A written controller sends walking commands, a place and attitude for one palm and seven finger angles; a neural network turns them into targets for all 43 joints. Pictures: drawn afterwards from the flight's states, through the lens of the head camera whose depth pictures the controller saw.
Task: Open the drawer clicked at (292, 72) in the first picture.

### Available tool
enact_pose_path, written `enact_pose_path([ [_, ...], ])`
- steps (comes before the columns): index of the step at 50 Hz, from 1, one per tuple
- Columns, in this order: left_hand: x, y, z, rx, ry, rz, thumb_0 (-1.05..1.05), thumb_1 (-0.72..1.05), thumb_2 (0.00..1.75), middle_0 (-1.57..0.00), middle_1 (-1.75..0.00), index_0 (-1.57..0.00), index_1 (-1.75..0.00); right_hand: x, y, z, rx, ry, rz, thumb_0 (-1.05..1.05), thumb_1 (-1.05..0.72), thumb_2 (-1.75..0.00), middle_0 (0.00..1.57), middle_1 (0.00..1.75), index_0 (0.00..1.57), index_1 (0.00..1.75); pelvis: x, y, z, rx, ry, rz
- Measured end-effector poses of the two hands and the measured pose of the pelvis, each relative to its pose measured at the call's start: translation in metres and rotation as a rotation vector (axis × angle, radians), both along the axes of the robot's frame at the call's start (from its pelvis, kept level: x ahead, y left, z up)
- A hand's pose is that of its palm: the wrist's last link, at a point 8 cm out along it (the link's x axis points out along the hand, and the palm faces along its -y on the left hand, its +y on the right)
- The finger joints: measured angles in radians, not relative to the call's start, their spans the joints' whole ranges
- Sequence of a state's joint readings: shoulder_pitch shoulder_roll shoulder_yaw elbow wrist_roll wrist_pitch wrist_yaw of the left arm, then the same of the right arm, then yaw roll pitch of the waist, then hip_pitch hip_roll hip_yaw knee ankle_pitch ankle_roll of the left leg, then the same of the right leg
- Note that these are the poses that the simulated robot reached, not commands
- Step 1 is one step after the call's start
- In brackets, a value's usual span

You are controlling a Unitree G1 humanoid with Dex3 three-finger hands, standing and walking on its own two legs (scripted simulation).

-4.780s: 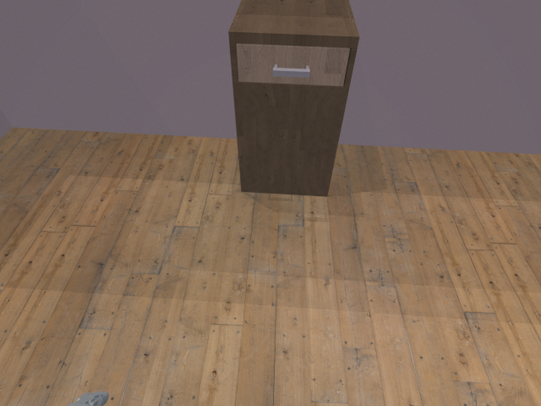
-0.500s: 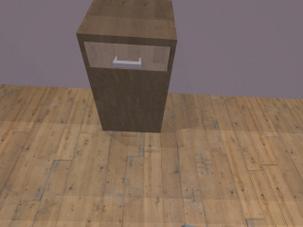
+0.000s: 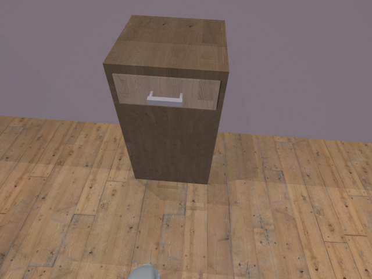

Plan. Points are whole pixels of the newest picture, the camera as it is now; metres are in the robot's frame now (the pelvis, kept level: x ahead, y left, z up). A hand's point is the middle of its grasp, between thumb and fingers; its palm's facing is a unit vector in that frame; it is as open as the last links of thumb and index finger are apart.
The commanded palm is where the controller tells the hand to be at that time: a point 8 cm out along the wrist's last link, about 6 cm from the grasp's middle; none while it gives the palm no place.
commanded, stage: take the last steps up to it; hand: left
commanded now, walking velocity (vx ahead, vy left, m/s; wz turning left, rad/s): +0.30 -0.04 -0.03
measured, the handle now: (165, 98) +0.74 +0.14 -0.08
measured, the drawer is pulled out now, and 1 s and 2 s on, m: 0.00 0.00 0.00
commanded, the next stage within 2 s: come to a stop and stand still in 0.40 s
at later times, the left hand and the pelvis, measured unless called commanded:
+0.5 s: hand (124, 230) +0.26 +0.19 -0.16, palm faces -0.05 -0.98 -0.21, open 7.4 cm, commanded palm none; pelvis +0.16 +0.01 +0.00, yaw -3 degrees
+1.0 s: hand (121, 229) +0.27 +0.21 -0.18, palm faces +0.03 -0.97 -0.22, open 7.3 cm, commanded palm none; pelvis +0.20 +0.01 -0.01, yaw -2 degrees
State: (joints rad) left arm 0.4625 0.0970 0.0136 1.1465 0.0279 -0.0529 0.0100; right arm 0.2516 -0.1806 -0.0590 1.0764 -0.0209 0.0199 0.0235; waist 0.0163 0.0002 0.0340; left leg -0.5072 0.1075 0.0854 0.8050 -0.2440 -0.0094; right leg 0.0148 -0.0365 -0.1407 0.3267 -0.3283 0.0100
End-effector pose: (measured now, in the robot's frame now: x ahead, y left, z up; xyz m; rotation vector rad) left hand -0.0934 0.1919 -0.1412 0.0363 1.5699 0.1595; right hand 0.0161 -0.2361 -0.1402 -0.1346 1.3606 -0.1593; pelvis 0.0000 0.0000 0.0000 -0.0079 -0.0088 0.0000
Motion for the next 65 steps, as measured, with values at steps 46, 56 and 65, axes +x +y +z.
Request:
enact_pose_path([
  [46, 0.376, 0.036, 0.005, 0.128, -0.329, -0.129, 0.00, 0.91, 0.90, -0.21, -0.30, -0.21, -0.30, 0.239, -0.013, -0.002, -0.033, -0.076, -0.021, 0.00, -0.91, -0.90, 0.19, 0.30, 0.20, 0.29, 0.202, -0.007, -0.003, 0.021, 0.005, -0.030],
  [56, 0.324, 0.082, -0.008, 0.108, -0.229, -0.081, 0.01, 0.91, 0.90, -0.20, -0.30, -0.20, -0.30, 0.242, 0.029, 0.015, -0.062, -0.136, 0.040, 0.00, -0.90, -0.89, 0.20, 0.30, 0.20, 0.30, 0.196, 0.025, -0.001, 0.007, -0.001, -0.038],
  [65, 0.281, 0.072, -0.003, 0.113, -0.118, -0.113, 0.01, 0.91, 0.90, -0.20, -0.30, -0.20, -0.30, 0.216, 0.036, -0.001, -0.006, -0.106, -0.019, -0.01, -0.92, -0.89, 0.20, 0.30, 0.21, 0.30, 0.191, 0.024, -0.001, 0.049, 0.009, -0.064],
])
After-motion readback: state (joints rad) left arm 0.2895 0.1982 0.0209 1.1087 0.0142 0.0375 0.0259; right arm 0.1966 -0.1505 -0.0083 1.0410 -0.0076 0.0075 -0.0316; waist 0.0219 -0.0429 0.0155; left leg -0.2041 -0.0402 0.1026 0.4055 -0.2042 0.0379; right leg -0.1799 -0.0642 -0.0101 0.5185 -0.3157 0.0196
